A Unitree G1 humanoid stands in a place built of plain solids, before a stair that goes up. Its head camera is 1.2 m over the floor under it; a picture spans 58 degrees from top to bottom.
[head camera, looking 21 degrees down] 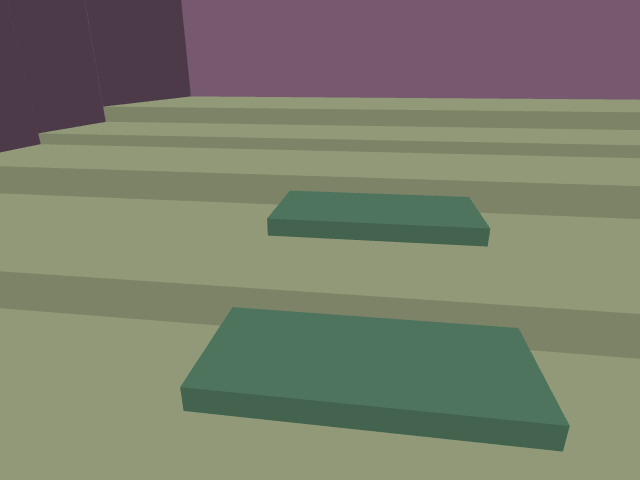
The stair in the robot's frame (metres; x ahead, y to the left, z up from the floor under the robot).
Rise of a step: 0.10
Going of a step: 0.58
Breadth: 1.20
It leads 8 degrees to the right of straight ahead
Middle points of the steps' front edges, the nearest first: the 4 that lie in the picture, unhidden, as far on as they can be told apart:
1.07 -0.13 0.24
1.59 -0.21 0.34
2.21 -0.30 0.45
2.84 -0.38 0.55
